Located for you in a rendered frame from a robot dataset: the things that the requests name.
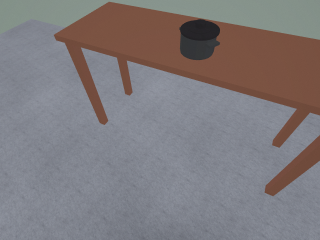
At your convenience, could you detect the table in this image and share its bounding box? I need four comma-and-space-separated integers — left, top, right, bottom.
54, 2, 320, 196

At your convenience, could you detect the lid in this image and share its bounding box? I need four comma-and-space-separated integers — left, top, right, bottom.
180, 20, 220, 41

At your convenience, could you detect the knob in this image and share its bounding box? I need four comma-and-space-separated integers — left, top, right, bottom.
195, 19, 207, 29

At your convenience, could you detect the pot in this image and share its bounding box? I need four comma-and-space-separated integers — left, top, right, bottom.
179, 27, 220, 60

